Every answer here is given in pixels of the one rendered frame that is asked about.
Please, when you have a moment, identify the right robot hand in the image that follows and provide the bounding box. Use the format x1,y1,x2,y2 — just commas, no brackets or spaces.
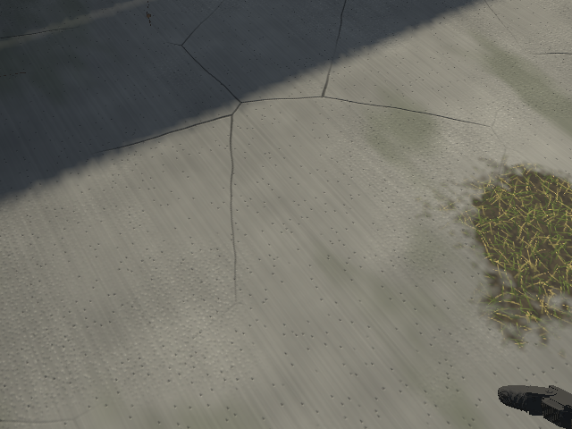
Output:
498,385,572,429

